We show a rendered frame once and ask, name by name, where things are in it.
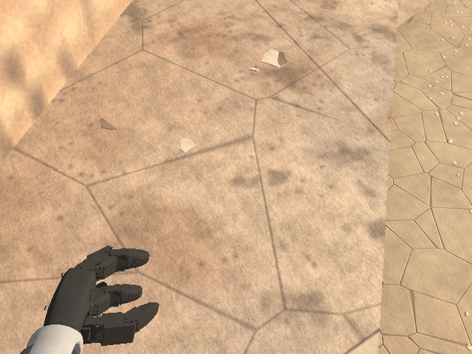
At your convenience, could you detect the left robot hand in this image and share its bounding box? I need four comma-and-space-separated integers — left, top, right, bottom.
44, 246, 159, 346

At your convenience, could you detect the robot left forearm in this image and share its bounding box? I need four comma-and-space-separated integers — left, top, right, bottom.
20, 324, 83, 354

